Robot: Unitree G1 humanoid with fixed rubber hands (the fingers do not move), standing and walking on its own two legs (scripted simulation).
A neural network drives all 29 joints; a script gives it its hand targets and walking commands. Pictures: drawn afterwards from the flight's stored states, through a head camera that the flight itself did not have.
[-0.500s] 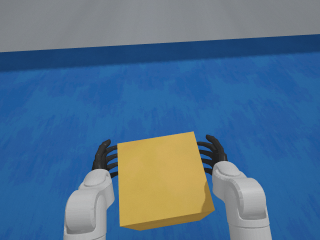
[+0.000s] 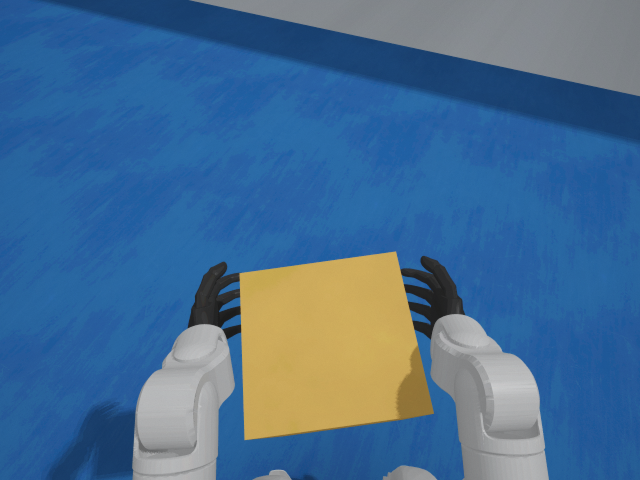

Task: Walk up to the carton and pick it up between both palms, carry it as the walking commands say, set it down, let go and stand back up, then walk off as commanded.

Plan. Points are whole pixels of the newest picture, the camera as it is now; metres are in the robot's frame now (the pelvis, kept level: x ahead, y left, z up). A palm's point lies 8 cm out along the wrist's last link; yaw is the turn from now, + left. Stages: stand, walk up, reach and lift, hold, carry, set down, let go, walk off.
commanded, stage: carry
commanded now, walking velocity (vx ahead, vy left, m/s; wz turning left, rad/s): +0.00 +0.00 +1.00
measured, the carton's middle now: (331, 357) +0.27 -0.01 +0.00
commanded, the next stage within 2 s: none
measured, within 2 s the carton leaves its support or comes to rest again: neither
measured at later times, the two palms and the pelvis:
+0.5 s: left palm out of the picture +0.14 +0.33 +0.09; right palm (229, 340) +0.26 +0.10 +0.09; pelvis -0.04 +0.08 +0.00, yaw +29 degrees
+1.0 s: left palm out of the picture -0.08 +0.45 +0.08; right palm out of the picture +0.13 +0.30 +0.07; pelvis -0.13 +0.13 +0.00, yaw +58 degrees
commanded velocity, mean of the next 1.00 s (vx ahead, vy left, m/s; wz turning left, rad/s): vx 0.00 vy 0.00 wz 1.00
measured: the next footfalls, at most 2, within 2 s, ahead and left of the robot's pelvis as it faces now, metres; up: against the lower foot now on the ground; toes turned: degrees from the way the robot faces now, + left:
right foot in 0.12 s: +0.05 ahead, -0.10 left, +0.00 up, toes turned +2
left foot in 0.40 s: -0.02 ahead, +0.23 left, +0.00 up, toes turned +30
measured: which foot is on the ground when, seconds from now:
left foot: down 0.00-0.18, up 0.20-0.38, down 0.40-0.64, up 0.66-0.80, down 0.82-1.00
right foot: up 0.00-0.10, down 0.12-0.40, up 0.42-0.56, down 0.58-0.82, up 0.84-1.00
